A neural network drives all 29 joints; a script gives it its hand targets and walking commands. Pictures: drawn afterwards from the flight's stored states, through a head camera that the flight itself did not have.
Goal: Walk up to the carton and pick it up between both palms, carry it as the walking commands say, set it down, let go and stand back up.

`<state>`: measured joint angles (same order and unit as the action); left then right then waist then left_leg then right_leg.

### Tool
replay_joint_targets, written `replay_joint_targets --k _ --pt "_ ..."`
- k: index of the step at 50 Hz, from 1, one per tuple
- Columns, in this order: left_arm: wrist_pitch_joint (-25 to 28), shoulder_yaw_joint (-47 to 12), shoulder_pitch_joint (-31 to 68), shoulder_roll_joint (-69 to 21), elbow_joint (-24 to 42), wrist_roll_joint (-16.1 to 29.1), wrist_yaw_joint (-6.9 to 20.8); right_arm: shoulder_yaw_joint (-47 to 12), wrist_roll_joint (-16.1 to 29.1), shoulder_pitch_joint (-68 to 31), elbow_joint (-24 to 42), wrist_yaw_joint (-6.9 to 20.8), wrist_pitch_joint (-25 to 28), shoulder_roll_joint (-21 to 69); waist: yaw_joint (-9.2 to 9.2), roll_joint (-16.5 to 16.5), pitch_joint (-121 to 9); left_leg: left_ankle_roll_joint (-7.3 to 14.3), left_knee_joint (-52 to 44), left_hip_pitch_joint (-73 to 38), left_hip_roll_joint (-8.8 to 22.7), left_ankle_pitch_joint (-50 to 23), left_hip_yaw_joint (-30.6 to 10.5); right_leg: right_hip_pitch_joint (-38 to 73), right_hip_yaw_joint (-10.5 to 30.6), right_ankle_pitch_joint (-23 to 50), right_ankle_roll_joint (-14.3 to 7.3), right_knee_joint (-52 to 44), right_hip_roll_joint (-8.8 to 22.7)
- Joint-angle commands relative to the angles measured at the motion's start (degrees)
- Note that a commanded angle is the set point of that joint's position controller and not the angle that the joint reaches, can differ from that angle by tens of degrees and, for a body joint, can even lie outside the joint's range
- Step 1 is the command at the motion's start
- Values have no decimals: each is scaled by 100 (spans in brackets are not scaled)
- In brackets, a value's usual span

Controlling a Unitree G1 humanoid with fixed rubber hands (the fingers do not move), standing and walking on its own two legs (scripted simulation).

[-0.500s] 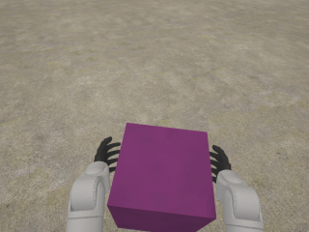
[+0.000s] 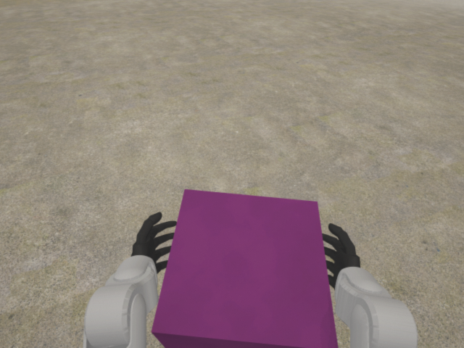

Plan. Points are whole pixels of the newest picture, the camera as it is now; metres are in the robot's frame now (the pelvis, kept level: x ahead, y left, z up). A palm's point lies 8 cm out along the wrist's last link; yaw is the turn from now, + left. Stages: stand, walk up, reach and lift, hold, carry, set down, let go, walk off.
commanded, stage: carry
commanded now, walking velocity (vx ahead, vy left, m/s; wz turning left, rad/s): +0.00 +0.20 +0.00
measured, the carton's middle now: (241, 286) +0.23 +0.00 +0.02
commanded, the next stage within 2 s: none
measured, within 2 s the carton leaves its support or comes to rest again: neither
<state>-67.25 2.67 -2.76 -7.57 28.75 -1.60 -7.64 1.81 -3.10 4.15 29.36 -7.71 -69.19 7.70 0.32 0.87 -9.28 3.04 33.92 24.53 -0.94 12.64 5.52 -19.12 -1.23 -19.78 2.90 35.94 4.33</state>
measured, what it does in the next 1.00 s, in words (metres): steps to the left: right foot, then left foot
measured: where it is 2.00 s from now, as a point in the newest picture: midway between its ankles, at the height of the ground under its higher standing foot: outside the picture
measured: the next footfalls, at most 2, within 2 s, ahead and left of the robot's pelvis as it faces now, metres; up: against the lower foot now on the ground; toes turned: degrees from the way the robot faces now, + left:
right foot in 0.60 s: -0.01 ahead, -0.03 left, +0.00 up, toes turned -11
left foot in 0.96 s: +0.03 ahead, +0.32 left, +0.00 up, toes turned +7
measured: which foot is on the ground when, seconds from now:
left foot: down 0.00-0.62, up 0.64-0.94, down 0.96-1.00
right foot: down 0.00-0.36, up 0.38-0.58, down 0.60-0.96, up 0.98-1.00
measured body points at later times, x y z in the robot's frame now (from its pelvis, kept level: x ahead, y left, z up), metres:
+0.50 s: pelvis -0.03 +0.07 +0.00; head -0.04 +0.07 +0.45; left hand +0.22 +0.22 +0.09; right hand +0.21 -0.09 +0.07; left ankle +0.05 +0.09 -0.73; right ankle -0.05 -0.07 -0.69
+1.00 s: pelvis -0.04 +0.18 +0.00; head -0.04 +0.18 +0.45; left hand +0.21 +0.33 +0.08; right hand +0.20 +0.02 +0.07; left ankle -0.01 +0.32 -0.73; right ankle -0.05 -0.02 -0.72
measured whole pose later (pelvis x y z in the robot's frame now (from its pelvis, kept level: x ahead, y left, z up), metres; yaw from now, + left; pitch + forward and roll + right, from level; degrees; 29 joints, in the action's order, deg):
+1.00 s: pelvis -0.04 +0.18 +0.00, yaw +0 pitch +4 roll +2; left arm -66.8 4.1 -1.1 -7.4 31.3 -1.0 -7.5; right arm 0.9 -2.7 1.8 30.7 -8.2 -68.3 7.5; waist 1.5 1.8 -4.6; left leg -1.3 32.2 22.8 2.5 11.3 6.2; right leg -22.8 -4.3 -21.6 6.5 39.8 14.2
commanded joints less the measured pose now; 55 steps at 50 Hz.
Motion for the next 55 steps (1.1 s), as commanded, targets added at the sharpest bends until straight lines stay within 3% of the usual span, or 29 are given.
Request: replay_joint_targets --k 1,4,7,8,9,10,12,15,16,17,20,22,25,27,28,29,30,31,32,33,35,39,45,46,48,49,50,52,55 --pt "-109 -3767 2666 -4573 751 1576 615 -3315 1536 -2638 695 641 197 4301 -36 -1109 -756 147 -1265 -1101 1291 -1092 -1526 -553 -170 -367 -136 411 114" --pt "-111 -3947 2877 -4759 980 1736 655 -3320 1570 -2518 681 688 217 4582 -74 -1313 -886 340 -1461 -1136 1311 -482 -1459 -549 -435 -475 -198 367 -19" --pt "-74 -3700 2608 -4820 653 1741 721 -3385 1576 -2785 928 667 274 4477 -87 -719 -1021 270 -1473 -869 1136 -107 -1240 103 -576 -144 -227 -183 -21" --pt "-75 -3670 2651 -4820 614 1780 764 -3457 1524 -2837 1032 619 241 4475 -104 -8 -974 140 -1360 -614 1126 28 -1068 259 -445 8 -295 -448 135" --pt "-40 -3726 2747 -4959 712 1852 775 -3490 1588 -2851 1132 659 263 4570 -124 -29 -1065 -24 -1164 -367 796 737 -691 463 101 -146 -444 -898 445" --pt "14 -3752 2710 -5049 809 1826 790 -3639 1665 -3028 1338 682 288 4643 -143 420 -948 -355 -893 9 634 479 -561 839 540 -297 -588 -1217 785" --pt "-5 -3643 2721 -5071 706 1733 748 -3614 1736 -3053 1250 713 231 4609 -83 1491 -814 -420 616 66 439 830 -505 -20 1714 -745 -888 -1649 1949" --pt "-27 -3633 2529 -4715 789 1619 709 -3522 1684 -2645 951 701 223 4478 67 390 -868 -169 -618 -867 719 -11 -862 -393 418 253 -341 -583 1102" --pt "-92 -3536 2364 -4624 536 1461 667 -3514 1701 -2808 825 713 180 4347 -40 -939 -610 -115 -1212 -1189 1121 -709 -1217 -864 -15 70 -117 87 624" --pt "-59 -3696 2425 -4534 752 1534 652 -3390 1637 -2520 745 737 204 4205 -43 -1410 -771 79 -1507 -1531 1483 -722 -1640 -1190 -456 -299 -26 617 182" --pt "-87 -3782 2736 -4618 785 1641 682 -3313 1575 -2260 629 756 165 4409 30 -1051 -891 478 -1959 -1263 1717 -23 -1630 -1186 -561 -1197 -189 1955 -25" --pt "-89 -3804 2648 -4862 658 1741 740 -3398 1619 -2512 849 740 230 4567 -25 -782 -1042 412 -1883 -1302 1499 -54 -1405 -1073 -422 -1008 -297 1954 -32" --pt "24 -3694 2634 -4990 741 1724 732 -3585 1770 -3011 1233 757 333 4660 -46 -632 -1084 238 -2120 -1138 1318 60 -1019 -440 -684 -811 -368 1099 -138" --pt "16 -3713 2552 -5066 755 1789 741 -3634 1798 -2948 1378 722 329 4655 -80 -873 -1177 -321 -2401 -1025 1122 135 -754 338 -923 -540 -489 -232 -349" --pt "15 -3574 2460 -4799 630 1645 721 -3601 1733 -2864 1223 689 311 4442 -152 -679 -1316 -433 -2026 -784 972 255 -444 1121 -924 -147 -536 -1251 -156" --pt "-3 -3591 2502 -4924 710 1713 756 -3634 1719 -2881 1156 679 266 4546 -243 -654 -1294 -943 -1752 -131 604 264 -122 2114 -465 -120 -666 -2038 256" --pt "42 -3527 2477 -4777 715 1655 732 -3645 1682 -2794 1152 665 276 4521 -264 1048 -1252 -953 -262 740 333 567 -108 2427 1548 -568 -959 -2395 1697" --pt "59 -3404 2202 -4864 477 1583 726 -3687 1595 -2680 1096 657 239 4417 -180 1974 -897 -783 1515 1579 118 1555 -256 1799 2680 57 -1448 -2397 2898" --pt "75 -3415 2103 -4926 404 1587 754 -3767 1670 -2851 1167 694 269 4463 -79 1411 -366 -601 2444 1703 363 1410 -1158 906 2695 327 -1676 -2469 3141" --pt "104 -3479 2288 -5028 619 1705 811 -3876 1720 -2829 925 692 278 4816 -45 851 -395 -477 2591 1337 466 841 -1241 969 1468 1252 -1265 -2177 2406" --pt "122 -3635 2613 -4843 849 1791 830 -3622 1606 -2684 780 663 362 4655 -40 265 -550 -480 2497 1138 317 494 -794 1197 349 2358 -943 -1507 1681" --pt "149 -3463 2155 -4578 808 1624 770 -3793 1787 -2724 1060 613 350 4530 -73 946 -555 -637 2102 1054 276 837 -72 1375 223 4324 -1005 -1157 1680" --pt "70 -3350 1913 -4384 840 1465 694 -3909 1906 -2681 1087 597 190 4515 -23 1891 -823 -537 -837 -385 201 111 396 1143 -360 3174 -406 -416 1363" --pt "89 -3457 1845 -4472 908 1487 676 -3851 1954 -2706 1160 633 227 4524 -27 932 -1106 -517 -1316 -1080 273 -232 326 865 -543 2532 -200 -54 1092" --pt "29 -3458 2078 -4329 862 1435 687 -3729 1790 -2556 778 671 196 4385 -57 -894 -1093 62 -1128 -2234 1995 -3352 -1600 -1015 -942 -569 239 1166 402" --pt "59 -3609 2228 -4459 1047 1521 693 -3639 1779 -2618 1048 682 262 4329 -12 -1654 -1167 480 -1086 -2272 2411 -3908 -1861 -1440 -830 -2011 181 1891 185" --pt "87 -3969 2477 -4634 1249 1689 714 -3612 1804 -2368 884 723 327 4642 55 -1947 -1269 803 -891 -2289 2127 -4519 -1693 -1450 -532 -2220 41 2319 99" --pt "199 -4151 2814 -5011 1334 1901 816 -3496 1728 -2337 864 763 501 4959 32 -1659 -1328 647 -565 -2471 1687 -4603 -961 -1591 -388 -1548 -48 2541 98" --pt "250 -4331 2922 -5340 1391 2045 843 -3428 1690 -2435 1087 764 662 5064 8 -1872 -1156 564 -707 -2093 1350 -2724 -647 -1325 -490 -958 -119 1636 75"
